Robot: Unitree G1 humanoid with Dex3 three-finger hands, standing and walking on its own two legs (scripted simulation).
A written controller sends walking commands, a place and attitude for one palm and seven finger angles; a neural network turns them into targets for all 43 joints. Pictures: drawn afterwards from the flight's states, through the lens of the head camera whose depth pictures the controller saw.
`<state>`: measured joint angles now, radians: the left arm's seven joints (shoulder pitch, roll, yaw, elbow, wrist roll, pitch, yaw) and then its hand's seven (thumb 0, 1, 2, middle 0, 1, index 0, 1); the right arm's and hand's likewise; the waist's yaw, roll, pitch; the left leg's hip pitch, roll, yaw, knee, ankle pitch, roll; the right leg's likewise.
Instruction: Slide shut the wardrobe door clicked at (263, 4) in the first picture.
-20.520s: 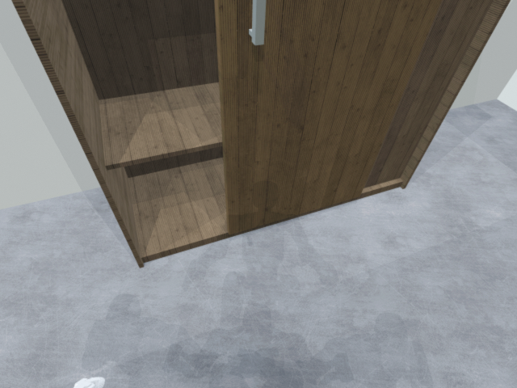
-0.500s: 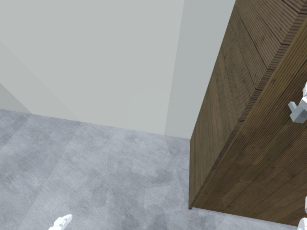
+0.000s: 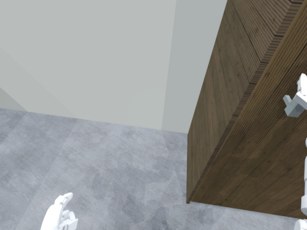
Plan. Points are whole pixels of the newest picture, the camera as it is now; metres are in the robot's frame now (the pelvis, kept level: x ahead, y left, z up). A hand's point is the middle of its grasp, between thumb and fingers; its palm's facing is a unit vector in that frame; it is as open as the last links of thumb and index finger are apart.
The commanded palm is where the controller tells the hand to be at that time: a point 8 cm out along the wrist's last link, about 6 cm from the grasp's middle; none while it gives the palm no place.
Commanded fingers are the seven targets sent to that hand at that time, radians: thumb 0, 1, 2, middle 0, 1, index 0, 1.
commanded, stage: stop walking and hold the door there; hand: right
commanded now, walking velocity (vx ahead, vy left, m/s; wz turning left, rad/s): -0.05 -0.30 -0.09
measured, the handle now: out of the picture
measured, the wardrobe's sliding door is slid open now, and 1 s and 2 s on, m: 0.00 0.00 0.00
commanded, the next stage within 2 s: loosen the grip on the handle in 1.60 s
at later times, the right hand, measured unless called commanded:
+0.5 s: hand (303, 93) +0.38 -0.28 +0.23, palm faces +0.34 +0.92 -0.19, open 6.2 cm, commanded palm +0.34 -0.33 +0.21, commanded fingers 0.00 -0.90 -0.90 0.45 1.40 0.45 1.40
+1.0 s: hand (303, 93) +0.38 -0.28 +0.23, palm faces +0.35 +0.92 -0.19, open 6.2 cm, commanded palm +0.34 -0.34 +0.21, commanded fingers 0.00 -0.90 -0.90 0.45 1.40 0.45 1.40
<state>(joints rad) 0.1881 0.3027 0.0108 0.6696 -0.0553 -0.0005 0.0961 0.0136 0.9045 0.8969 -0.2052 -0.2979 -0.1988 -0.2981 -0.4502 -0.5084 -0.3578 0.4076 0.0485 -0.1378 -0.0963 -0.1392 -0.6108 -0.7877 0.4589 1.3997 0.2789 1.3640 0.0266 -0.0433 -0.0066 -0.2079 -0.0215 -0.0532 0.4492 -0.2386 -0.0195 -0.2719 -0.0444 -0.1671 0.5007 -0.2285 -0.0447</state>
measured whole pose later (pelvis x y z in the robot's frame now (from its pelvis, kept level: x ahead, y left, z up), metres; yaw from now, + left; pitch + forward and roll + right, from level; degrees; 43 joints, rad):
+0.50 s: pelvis -0.04 -0.06 +0.00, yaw +2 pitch -2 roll +0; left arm 0.20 0.21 -0.07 0.70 -0.01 -0.03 0.08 0.01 0.90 0.90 -0.21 -0.30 -0.20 -0.30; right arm -0.55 -0.43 -0.27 0.36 0.08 -0.09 -0.12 -0.11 -0.68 -0.76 0.46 1.40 0.26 1.39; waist 0.01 -0.06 0.09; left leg -0.20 0.01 0.10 0.50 -0.25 0.02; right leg -0.24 0.05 -0.25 0.43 -0.17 -0.08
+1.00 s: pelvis -0.03 -0.05 +0.00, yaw +4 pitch -1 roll +0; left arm 0.20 0.23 -0.05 0.69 -0.02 -0.04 0.10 0.01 0.90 0.90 -0.21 -0.30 -0.20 -0.30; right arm -0.50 -0.49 -0.29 0.41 0.05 -0.13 -0.10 -0.11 -0.66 -0.78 0.46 1.40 0.28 1.38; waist 0.02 0.01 0.02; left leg -0.21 0.04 0.01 0.46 -0.26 0.01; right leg -0.22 0.02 -0.27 0.36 -0.14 -0.11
